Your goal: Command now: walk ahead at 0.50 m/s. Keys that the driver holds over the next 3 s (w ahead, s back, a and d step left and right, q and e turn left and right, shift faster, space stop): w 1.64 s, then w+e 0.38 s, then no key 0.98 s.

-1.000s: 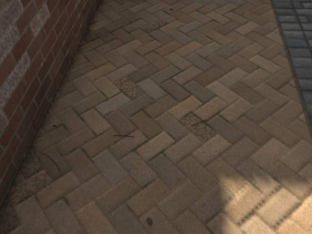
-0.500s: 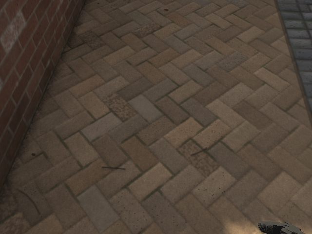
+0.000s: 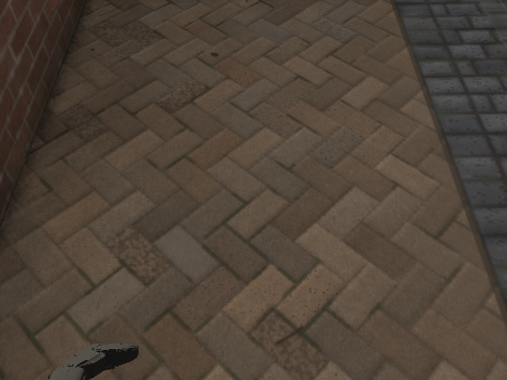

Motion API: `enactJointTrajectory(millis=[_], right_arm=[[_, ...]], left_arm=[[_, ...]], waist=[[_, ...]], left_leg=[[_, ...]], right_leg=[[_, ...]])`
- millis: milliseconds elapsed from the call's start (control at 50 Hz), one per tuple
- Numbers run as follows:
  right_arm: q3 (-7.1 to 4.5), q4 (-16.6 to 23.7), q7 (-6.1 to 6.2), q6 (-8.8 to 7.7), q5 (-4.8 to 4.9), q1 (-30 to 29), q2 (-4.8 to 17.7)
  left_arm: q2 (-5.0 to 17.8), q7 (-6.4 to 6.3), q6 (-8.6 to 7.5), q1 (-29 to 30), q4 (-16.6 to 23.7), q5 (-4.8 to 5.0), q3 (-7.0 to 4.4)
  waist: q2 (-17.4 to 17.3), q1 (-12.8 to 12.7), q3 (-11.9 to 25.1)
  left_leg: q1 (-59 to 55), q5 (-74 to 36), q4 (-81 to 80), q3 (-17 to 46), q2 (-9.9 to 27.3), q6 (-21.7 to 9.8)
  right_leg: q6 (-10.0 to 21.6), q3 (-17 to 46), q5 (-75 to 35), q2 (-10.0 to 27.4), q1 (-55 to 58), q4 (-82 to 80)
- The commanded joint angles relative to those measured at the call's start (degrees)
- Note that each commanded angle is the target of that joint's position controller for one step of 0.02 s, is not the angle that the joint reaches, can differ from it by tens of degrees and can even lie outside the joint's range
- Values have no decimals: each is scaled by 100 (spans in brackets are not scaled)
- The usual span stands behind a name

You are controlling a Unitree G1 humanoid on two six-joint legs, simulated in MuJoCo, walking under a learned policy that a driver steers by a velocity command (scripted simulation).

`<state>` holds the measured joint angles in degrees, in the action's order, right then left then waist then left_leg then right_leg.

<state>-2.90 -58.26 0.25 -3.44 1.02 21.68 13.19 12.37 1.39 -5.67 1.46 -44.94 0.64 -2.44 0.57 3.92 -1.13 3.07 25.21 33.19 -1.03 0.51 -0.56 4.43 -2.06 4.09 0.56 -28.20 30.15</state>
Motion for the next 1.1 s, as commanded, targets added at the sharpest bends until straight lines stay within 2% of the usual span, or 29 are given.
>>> enactJointTrajectory(millis=[20,40,60,80,120,160,240,320,420,460,500,520,540,560,580,600,620,640,660,680,700,780,820,900,1000,1040,1060,1080,1100], right_arm=[[28,337,-85,-299,48,355,373],[-83,514,-86,-368,154,-272,715],[-102,617,-56,-361,126,-621,762],[-131,655,-9,-318,24,-785,684],[-163,646,19,-156,-24,-598,491],[-162,658,26,-63,-27,-567,354],[-190,942,16,-54,-110,-1388,425],[-134,1141,-18,-105,-64,-2105,333],[-53,1453,-162,-151,0,-2909,333],[-42,1557,-242,-204,15,-3016,377],[-102,1498,-275,-244,11,-2646,549],[-187,1341,-261,-256,-11,-2097,703],[-334,1014,-221,-257,-28,-1058,997],[-452,788,-153,-241,-102,102,1470],[-453,691,-186,-209,-76,258,1630],[-319,737,-171,-193,-33,172,1128],[-256,827,-140,-199,-21,-348,925],[-208,930,-142,-209,-61,-821,815],[-164,951,-166,-227,-128,-1079,654],[-122,927,-181,-252,-188,-1159,535],[-114,882,-197,-267,-178,-1139,495],[-178,697,-93,-285,-129,-772,810],[-175,629,-35,-249,-113,-584,842],[-166,483,0,-215,-47,-194,906],[-200,243,16,-87,-14,245,985],[-235,219,41,-33,-1,193,1063],[-253,241,48,-12,2,83,1123],[-248,275,54,14,15,-59,1118],[-189,341,58,23,-19,-112,967]], left_arm=[[1217,-51,30,-2716,-346,-57,-397],[981,-78,30,-2131,-292,-41,-310],[841,-74,18,-1621,-164,-33,-252],[671,-43,-3,-1326,-153,-53,-205],[454,5,-49,-1264,-239,-114,-141],[592,-11,-73,-1478,-363,-89,-180],[815,-136,-28,-1845,-549,-84,-215],[854,-181,-36,-2209,-724,-31,-194],[910,-204,68,-2704,-1026,1,-219],[980,-234,127,-2721,-1088,14,-254],[1087,-250,170,-2541,-1071,20,-290],[1119,-253,192,-2399,-1044,33,-296],[1004,-251,204,-2293,-989,9,-249],[842,-256,181,-2306,-825,-109,-165],[108,-170,37,-3052,-871,-63,30],[710,-136,-92,-2645,-915,74,-111],[960,-123,-160,-2060,-707,185,-184],[943,-168,-162,-1748,-628,164,-189],[894,-211,-121,-1602,-598,72,-230],[779,-220,-46,-1745,-602,46,-240],[645,-227,25,-1851,-616,42,-231],[586,-256,138,-1323,-399,-34,-237],[538,-230,126,-956,-282,-56,-221],[426,-144,94,-167,-65,-6,-141],[484,29,33,569,253,54,-82],[602,92,-9,472,289,59,-106],[724,99,-24,186,229,50,-156],[885,87,-34,-445,43,27,-251],[1199,44,-36,-1488,-276,-5,-399]], waist=[[1279,-1132,2567],[842,-1032,1566],[345,-813,1045],[96,-640,667],[306,-334,503],[308,-259,363],[215,-363,46],[311,-602,-77],[282,-862,-365],[333,-817,-378],[476,-555,-125],[532,-241,211],[438,204,820],[-298,525,1743],[-1782,77,2436],[-1203,294,2157],[-948,208,1324],[-410,3,854],[-258,-168,524],[-416,-375,469],[-490,-458,431],[-337,-444,93],[-315,-357,49],[-350,-96,-89],[-400,105,-327],[-508,-45,-245],[-596,-232,-66],[-615,-587,299],[-488,-1001,956]], left_leg=[[3962,682,4265,867,-252,-194],[4459,308,4555,840,38,-292],[4341,-268,4277,587,394,-311],[4078,-642,3853,513,569,-276],[3491,-1018,3439,541,761,-261],[3591,-1269,3181,489,805,-206],[4052,-2413,1984,453,802,-39],[3690,-3303,737,239,578,-30],[3993,-2924,-51,170,442,-124],[3904,-2497,-260,131,384,-244],[3084,-2093,-446,-56,157,-405],[2214,-2089,-554,-247,-60,-520],[735,-2296,-484,-192,-55,-714],[-1203,-2557,-304,1199,1136,-1109],[-2890,-1521,-1045,3858,2269,-1986],[-2646,-838,-1428,4023,2076,-1767],[-1820,-950,-1573,3164,1911,-1521],[-859,-1441,-1762,2537,1722,-1398],[-97,-1845,-1960,2103,1526,-1339],[330,-2033,-2130,1811,1377,-1290],[548,-2095,-2278,1629,1288,-1299],[730,-2673,-2594,1102,1229,-1357],[616,-2913,-2605,847,1125,-1246],[428,-2832,-2615,473,960,-1050],[-520,-2921,-2225,572,1340,-1040],[-770,-3458,-1922,605,1469,-950],[-794,-4216,-1611,554,1444,-883],[-703,-5116,-946,383,1268,-775],[-79,-5138,230,151,958,-606]], right_leg=[[1548,4437,979,2246,5495,-1213],[1183,3493,809,2005,4709,-1252],[1042,2621,303,1750,3790,-1350],[956,2180,-95,1531,2992,-1572],[854,1749,-274,1277,2253,-1911],[929,1489,-488,1240,2048,-2115],[849,1097,-713,1171,2006,-2343],[620,670,-686,946,2038,-2361],[648,724,-726,1272,3060,-2071],[608,766,-1072,1429,3362,-1812],[496,699,-2235,1423,3400,-1363],[404,563,-3230,1282,3302,-792],[241,343,-3479,977,2790,310],[26,66,-1541,560,1406,2226],[-296,351,2676,-457,-788,4011],[-202,1007,2841,-169,-1417,4652],[-134,828,2311,126,-1749,4682],[-137,647,1740,438,-1505,4427],[-154,605,1423,602,-1234,4114],[-150,661,1216,743,-870,3916],[-166,651,1139,784,-701,3742],[-379,550,395,881,-1181,2737],[-434,500,-247,842,-1287,2062],[-421,280,-1066,598,-995,813],[-283,231,-578,435,-1187,94],[-128,179,-141,332,-870,-95],[-34,67,40,187,-365,-169],[100,-105,-1,-9,545,-313],[319,45,-250,111,2099,-158]])
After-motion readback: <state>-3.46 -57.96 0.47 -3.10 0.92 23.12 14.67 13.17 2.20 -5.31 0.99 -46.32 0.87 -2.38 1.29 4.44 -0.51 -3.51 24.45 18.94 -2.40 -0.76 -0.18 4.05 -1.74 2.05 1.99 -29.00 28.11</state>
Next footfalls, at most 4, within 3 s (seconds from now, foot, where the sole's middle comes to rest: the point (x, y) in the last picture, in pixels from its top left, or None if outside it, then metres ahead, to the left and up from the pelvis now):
0.54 left None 0.47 0.13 -0.76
1.10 right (286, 266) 0.77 -0.11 -0.76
1.66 left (202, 190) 1.08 0.13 -0.76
2.18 right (276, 129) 1.34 -0.13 -0.76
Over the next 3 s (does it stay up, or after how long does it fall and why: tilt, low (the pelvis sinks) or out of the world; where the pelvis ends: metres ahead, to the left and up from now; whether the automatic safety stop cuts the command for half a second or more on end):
stays up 1.33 -0.01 0.01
